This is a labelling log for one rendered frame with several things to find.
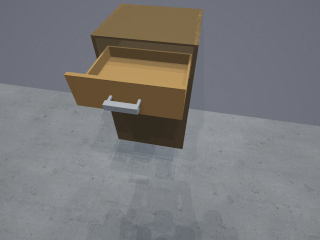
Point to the drawer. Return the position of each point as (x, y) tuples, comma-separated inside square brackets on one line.
[(158, 78)]

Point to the cabinet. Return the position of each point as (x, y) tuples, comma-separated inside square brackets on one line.
[(160, 28)]

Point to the handle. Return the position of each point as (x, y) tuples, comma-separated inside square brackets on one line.
[(121, 107)]

